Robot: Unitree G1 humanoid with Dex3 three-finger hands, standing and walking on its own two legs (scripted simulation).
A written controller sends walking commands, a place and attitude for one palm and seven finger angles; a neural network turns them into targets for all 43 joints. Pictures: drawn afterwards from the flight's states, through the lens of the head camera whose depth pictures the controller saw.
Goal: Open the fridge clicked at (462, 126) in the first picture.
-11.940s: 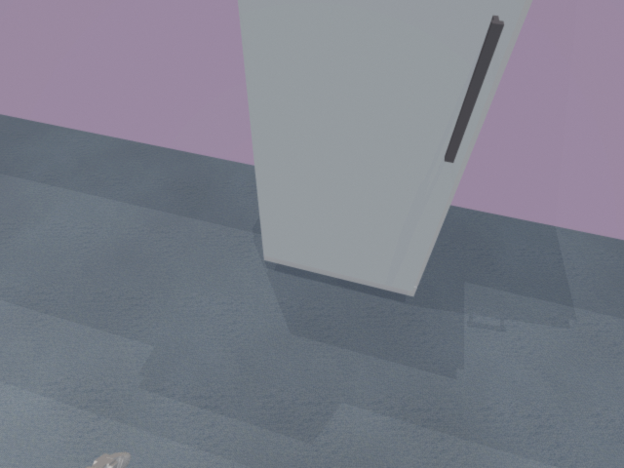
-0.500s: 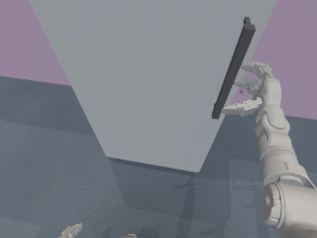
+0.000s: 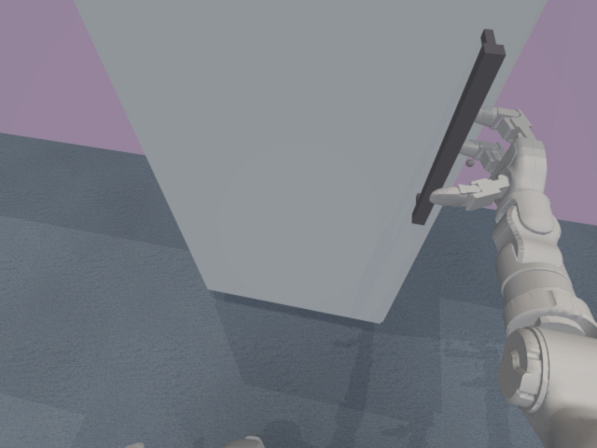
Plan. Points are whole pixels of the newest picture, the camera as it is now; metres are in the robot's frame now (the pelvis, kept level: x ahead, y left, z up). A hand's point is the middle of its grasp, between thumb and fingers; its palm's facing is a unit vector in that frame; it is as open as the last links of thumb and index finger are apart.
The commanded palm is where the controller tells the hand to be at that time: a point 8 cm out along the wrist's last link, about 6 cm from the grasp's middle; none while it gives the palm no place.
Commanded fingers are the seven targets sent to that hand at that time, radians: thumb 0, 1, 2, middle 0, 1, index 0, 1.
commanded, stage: feel for the door with the fingertips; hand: right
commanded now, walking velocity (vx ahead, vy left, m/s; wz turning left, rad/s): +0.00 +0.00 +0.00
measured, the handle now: (446, 145) +0.53 -0.13 +0.11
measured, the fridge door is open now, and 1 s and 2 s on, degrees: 0 0 0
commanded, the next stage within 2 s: slide the fingers in behind the handle in 0.12 s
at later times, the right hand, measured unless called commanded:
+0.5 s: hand (466, 161) +0.48 -0.15 +0.13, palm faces +0.05 +1.00 +0.01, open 13.9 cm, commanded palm +0.45 -0.20 +0.13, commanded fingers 0.00 0.50 -0.30 0.30 1.20 0.30 1.20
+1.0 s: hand (451, 164) +0.47 -0.12 +0.13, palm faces +0.04 +1.00 +0.00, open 14.0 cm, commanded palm +0.45 -0.17 +0.13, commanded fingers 0.00 0.50 -0.30 0.30 1.20 0.30 1.20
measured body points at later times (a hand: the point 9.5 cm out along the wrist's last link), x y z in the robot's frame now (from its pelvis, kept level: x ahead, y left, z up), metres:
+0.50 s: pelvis +0.00 -0.01 +0.00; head +0.06 +0.00 +0.44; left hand +0.02 +0.26 -0.12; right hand +0.47 -0.20 +0.13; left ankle +0.02 +0.12 -0.72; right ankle +0.00 -0.12 -0.72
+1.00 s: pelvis +0.00 +0.00 +0.00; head +0.05 +0.00 +0.45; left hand +0.06 +0.26 -0.12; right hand +0.47 -0.18 +0.13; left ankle +0.02 +0.12 -0.72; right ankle +0.00 -0.12 -0.72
